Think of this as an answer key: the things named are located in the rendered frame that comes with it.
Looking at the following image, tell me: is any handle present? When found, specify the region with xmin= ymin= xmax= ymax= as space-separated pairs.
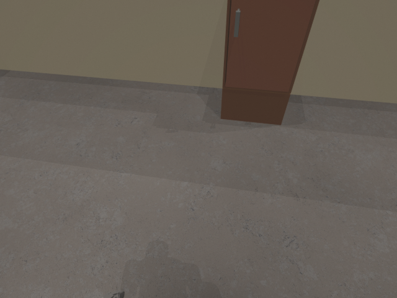
xmin=234 ymin=9 xmax=241 ymax=37

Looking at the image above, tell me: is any cupboard door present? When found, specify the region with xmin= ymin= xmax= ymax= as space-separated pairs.
xmin=225 ymin=0 xmax=316 ymax=92

